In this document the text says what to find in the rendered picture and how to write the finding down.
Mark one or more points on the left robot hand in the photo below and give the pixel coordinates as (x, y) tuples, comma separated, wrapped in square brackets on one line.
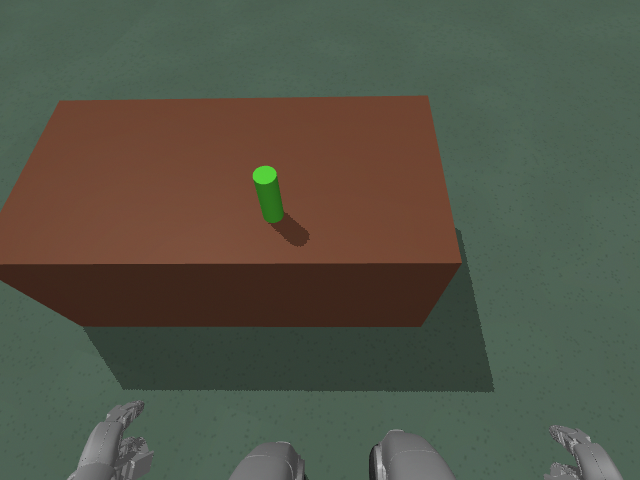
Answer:
[(130, 457)]

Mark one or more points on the can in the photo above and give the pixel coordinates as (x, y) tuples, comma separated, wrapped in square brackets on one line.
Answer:
[(267, 187)]

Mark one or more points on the left robot arm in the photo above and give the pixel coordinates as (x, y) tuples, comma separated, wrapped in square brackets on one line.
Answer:
[(94, 471)]

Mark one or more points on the right robot hand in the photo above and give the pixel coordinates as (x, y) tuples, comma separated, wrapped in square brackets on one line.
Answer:
[(592, 460)]

